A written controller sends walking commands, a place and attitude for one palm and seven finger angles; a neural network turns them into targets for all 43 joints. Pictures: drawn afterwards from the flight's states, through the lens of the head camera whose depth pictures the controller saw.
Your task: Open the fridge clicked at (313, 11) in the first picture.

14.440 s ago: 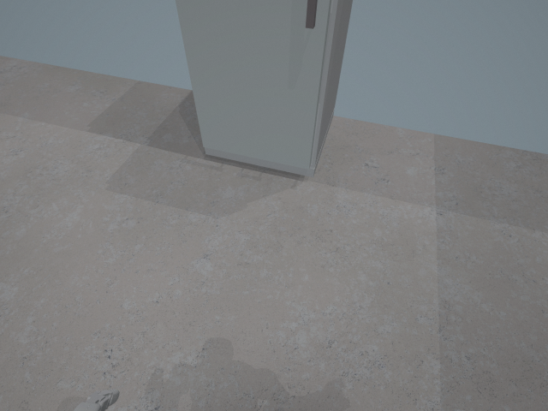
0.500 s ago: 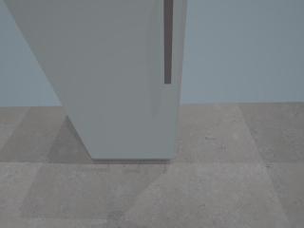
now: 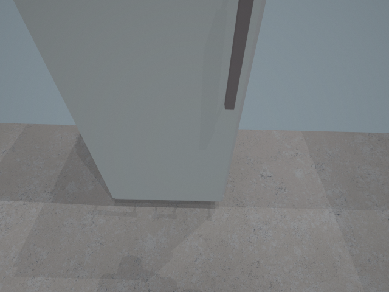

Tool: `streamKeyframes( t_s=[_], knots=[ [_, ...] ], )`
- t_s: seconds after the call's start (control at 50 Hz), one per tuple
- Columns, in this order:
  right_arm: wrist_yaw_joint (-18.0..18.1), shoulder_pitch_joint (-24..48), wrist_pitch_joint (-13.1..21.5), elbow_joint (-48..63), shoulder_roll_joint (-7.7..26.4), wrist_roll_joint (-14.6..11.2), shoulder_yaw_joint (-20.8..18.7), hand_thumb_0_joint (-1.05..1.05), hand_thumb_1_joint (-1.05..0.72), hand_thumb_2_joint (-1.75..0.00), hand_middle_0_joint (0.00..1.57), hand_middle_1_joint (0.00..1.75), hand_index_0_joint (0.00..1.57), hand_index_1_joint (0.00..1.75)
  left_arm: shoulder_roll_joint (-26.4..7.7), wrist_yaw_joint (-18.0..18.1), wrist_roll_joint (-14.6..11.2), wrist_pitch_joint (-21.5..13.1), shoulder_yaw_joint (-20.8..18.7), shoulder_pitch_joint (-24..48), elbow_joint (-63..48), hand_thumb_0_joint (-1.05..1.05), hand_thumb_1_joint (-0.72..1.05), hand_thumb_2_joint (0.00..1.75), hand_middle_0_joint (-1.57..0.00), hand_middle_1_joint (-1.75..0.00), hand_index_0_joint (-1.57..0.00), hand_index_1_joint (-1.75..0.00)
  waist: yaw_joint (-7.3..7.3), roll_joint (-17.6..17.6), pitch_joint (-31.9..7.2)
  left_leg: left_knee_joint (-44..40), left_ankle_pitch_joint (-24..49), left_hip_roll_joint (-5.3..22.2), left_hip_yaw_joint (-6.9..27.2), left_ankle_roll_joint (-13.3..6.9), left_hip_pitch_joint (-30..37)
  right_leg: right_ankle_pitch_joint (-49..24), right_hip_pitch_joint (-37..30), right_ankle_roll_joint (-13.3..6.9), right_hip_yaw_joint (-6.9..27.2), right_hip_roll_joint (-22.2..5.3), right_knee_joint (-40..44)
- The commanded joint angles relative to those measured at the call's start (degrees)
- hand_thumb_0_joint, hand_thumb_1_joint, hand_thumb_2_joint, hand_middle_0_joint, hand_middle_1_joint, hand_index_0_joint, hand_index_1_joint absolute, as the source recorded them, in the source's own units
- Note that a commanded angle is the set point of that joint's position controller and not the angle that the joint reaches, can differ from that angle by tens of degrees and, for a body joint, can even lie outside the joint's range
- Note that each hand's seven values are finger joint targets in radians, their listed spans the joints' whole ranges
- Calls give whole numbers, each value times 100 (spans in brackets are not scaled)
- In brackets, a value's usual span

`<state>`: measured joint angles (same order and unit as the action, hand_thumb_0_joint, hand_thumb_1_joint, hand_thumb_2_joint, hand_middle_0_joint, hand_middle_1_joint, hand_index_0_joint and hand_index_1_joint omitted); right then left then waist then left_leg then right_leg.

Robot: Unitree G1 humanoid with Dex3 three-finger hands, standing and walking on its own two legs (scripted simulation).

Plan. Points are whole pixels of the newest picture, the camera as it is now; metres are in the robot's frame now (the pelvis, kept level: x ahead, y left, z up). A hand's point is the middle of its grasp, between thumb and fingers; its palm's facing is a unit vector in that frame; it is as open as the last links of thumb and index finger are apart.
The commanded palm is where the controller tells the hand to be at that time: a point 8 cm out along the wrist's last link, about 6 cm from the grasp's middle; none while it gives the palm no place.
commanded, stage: look again from close up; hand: right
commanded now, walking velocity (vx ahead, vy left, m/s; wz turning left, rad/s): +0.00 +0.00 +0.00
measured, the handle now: (239, 32) +0.65 -0.06 +0.23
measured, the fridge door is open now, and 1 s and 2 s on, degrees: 0 0 0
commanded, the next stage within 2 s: shuffle to correct the standing spot in 0.72 s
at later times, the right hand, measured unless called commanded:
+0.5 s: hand out of the picture +0.01 -0.16 -0.17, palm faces +0.03 +0.99 -0.16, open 7.4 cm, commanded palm none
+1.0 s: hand out of the picture +0.01 -0.15 -0.18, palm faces +0.04 +0.99 -0.15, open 7.4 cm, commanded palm none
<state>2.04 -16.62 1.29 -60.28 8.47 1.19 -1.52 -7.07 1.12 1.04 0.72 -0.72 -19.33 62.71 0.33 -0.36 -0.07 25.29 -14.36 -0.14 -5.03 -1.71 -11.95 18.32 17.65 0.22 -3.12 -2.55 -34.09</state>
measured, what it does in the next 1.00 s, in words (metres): stands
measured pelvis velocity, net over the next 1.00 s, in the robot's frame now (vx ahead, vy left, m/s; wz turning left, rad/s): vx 0.04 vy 0.00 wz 0.01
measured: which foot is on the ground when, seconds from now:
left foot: down 0.00-1.00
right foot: down 0.00-1.00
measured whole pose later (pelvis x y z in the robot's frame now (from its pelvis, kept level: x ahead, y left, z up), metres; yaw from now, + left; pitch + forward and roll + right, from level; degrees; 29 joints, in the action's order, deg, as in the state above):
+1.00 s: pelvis +0.04 +0.00 +0.00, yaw +1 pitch +0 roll -1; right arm 1.4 -19.9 0.6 -64.7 7.0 1.2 -0.3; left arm -5.7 2.0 1.0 -0.4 0.8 -19.1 66.3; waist -0.4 1.3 0.3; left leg 26.5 -19.3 0.6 -4.0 -1.4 -6.9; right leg 16.7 8.5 0.2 -4.5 -1.2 -25.7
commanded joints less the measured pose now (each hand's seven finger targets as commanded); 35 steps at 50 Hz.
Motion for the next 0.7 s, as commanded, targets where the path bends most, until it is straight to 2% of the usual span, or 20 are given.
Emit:
streamKeyframes(
  t_s=[0.0,0.02,0.04,0.08,0.12,0.16,0.24,0.4,0.46,0.6,0.68],
  knots=[
    [-26,-408,110,27,274,-89,69,0,-90,-90,20,30,20,30,-251,55,-17,-244,32,-553,36,0,90,90,-20,-30,-20,-30,37,9,56,-250,1599,707,624,-185,-118,-1784,-889,-53,290,-310,1290],
    [-30,-544,96,-19,190,-99,94,0,-90,-90,20,30,20,30,-394,90,-8,-269,21,-428,38,0,90,90,-20,-30,-20,-30,-75,-266,61,-290,1319,596,553,-68,-81,-2285,-869,-147,449,-569,1205],
    [-16,-602,83,-43,167,-72,112,0,-90,-90,20,30,20,30,-458,102,-23,-251,6,-285,-14,0,90,90,-20,-30,-20,-30,-100,-205,75,-426,1175,575,594,-37,-17,-2327,-825,-164,417,-658,1082],
    [-24,-539,49,-161,298,-73,111,0,-90,-90,20,30,20,30,-377,124,-49,-233,57,-79,61,0,90,90,-20,-30,-20,-30,-78,-593,270,-436,1341,643,577,15,77,-2266,-763,-148,349,-540,1203],
    [-28,-597,54,-235,313,-72,131,0,-90,-90,20,30,20,30,-392,135,-53,-221,65,-50,64,0,90,90,-20,-30,-20,-30,-68,-380,340,-508,1316,644,570,19,128,-2068,-771,-145,336,-519,1292],
    [-24,-634,72,-278,330,-64,138,0,-90,-90,20,30,20,30,-423,143,-52,-229,69,-35,58,0,90,90,-20,-30,-20,-30,-55,-209,183,-503,1659,679,566,14,270,-2185,-893,-135,316,-504,1276],
    [-13,-673,74,-322,322,-54,149,0,-90,-90,20,30,20,30,-488,149,-53,-226,58,45,45,0,90,90,-20,-30,-20,-30,-51,13,106,-549,1682,698,545,22,325,-2046,-1022,-134,298,-482,1314],
    [11,-727,71,-344,308,-57,140,0,-90,-90,20,30,20,30,-531,159,-35,-234,76,40,92,0,90,90,-20,-30,-20,-30,-69,20,62,-493,1858,735,531,4,444,-2205,-1113,-144,286,-450,1351],
    [20,-724,63,-345,328,-54,132,0,-90,-90,20,30,20,30,-526,156,-36,-223,87,23,105,0,90,90,-20,-30,-20,-30,-83,103,174,-489,1916,742,510,6,452,-2196,-1058,-143,280,-440,1354],
    [20,-663,36,-319,367,-73,124,0,-90,-90,20,30,20,30,-500,140,-31,-204,117,-78,161,0,90,90,-20,-30,-20,-30,-99,120,421,-578,1423,731,523,-12,371,-1815,-909,-149,304,-419,1479],
    [29,-664,47,-302,394,-76,119,0,-90,-90,20,30,20,30,-494,138,-28,-211,114,-134,195,0,90,90,-20,-30,-20,-30,-105,134,299,-540,1595,736,542,-30,446,-1883,-961,-148,290,-411,1444]
  ],
)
